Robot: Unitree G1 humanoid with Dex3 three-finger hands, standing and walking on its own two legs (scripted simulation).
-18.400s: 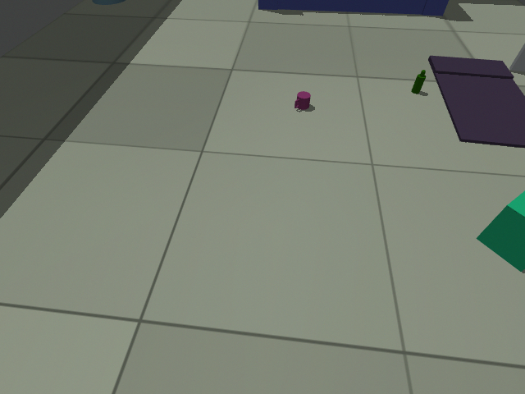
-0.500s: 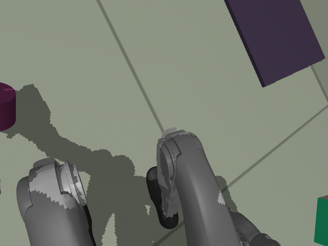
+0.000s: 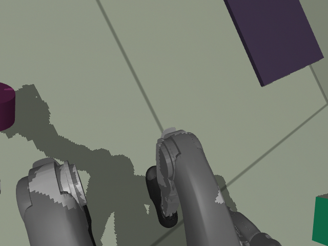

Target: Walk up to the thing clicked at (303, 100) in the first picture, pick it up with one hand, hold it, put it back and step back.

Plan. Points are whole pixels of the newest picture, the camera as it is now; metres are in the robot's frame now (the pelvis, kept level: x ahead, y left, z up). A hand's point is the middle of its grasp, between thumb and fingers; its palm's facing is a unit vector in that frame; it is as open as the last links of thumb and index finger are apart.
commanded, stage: close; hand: left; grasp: from above
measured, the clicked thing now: out of the picture +0.45 +0.32 -0.24
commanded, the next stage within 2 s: settle in 0.80 s
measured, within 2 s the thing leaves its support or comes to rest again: neither
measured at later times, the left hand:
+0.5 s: hand out of the picture +0.44 +0.32 -0.22, palm faces -0.42 -0.13 -0.90, open 12.7 cm
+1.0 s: hand out of the picture +0.44 +0.32 -0.21, palm faces -0.42 -0.15 -0.90, open 12.5 cm
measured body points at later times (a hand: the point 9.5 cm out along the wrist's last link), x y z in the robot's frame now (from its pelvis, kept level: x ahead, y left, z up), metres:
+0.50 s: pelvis +0.00 +0.00 +0.00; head +0.26 +0.11 +0.35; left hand +0.46 +0.32 -0.16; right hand +0.07 -0.26 -0.09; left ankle +0.07 +0.13 -0.28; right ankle +0.11 -0.13 -0.28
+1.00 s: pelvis +0.00 +0.00 -0.01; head +0.25 +0.11 +0.35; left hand +0.45 +0.32 -0.16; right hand +0.07 -0.25 -0.09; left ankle +0.07 +0.13 -0.28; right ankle +0.11 -0.13 -0.28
